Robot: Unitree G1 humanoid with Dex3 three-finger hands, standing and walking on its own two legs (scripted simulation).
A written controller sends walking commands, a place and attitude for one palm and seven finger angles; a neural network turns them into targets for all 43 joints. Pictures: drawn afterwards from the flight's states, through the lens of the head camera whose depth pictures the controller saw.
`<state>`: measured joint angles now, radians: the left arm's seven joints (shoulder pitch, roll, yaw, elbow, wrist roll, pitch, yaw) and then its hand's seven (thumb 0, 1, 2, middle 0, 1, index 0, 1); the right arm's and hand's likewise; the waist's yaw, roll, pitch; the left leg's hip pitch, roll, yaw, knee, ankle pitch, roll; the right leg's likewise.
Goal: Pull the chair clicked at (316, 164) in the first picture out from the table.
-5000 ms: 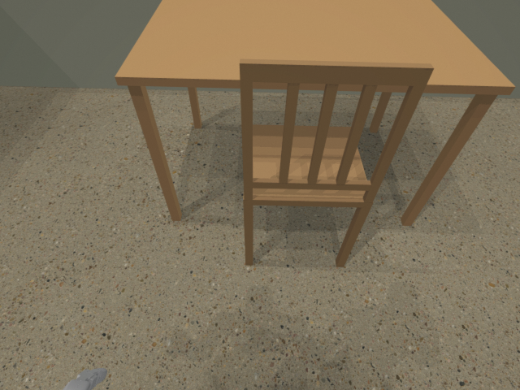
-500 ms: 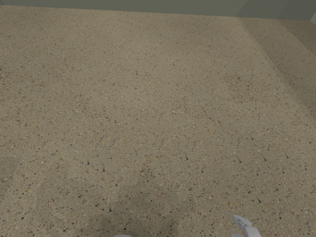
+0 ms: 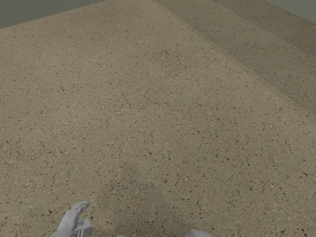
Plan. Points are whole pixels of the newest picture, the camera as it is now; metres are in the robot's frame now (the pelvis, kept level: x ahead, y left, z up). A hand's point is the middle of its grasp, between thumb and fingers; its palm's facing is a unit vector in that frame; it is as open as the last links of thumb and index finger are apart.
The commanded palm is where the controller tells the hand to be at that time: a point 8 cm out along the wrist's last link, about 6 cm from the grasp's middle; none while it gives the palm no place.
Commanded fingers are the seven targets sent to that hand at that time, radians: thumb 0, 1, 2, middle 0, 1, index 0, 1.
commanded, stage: turn to face it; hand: left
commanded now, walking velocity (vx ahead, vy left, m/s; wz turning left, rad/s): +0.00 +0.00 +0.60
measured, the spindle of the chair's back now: out of the picture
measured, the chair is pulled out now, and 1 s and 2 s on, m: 0.00 0.00 0.00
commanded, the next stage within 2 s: none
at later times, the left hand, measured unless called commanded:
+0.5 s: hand out of the picture +0.03 +0.25 -0.17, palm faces +0.25 -0.95 -0.20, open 7.4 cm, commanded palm none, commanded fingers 0.00 0.90 0.90 -0.20 -0.30 -0.20 -0.30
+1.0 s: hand out of the picture -0.02 +0.20 -0.13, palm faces +0.50 -0.82 -0.29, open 7.4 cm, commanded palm none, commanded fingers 0.00 0.90 0.90 -0.20 -0.30 -0.20 -0.30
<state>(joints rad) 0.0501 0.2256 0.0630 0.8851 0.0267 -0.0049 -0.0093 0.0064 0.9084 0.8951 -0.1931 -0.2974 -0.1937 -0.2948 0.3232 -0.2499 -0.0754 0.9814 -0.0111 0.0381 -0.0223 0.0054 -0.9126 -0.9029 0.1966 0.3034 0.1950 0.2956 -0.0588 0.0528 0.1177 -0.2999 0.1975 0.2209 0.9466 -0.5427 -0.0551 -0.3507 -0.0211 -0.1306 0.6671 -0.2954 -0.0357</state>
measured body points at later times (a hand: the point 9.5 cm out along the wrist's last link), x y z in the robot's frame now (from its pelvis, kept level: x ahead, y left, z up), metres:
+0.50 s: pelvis +0.01 +0.04 +0.01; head +0.05 +0.08 +0.46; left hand +0.01 +0.30 -0.15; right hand +0.10 -0.19 -0.12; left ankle +0.03 +0.11 -0.72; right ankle +0.00 -0.12 -0.63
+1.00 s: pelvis -0.01 -0.03 +0.01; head +0.02 -0.04 +0.46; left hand -0.04 +0.24 -0.11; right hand +0.18 -0.23 -0.14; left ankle +0.00 +0.10 -0.69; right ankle +0.03 -0.13 -0.72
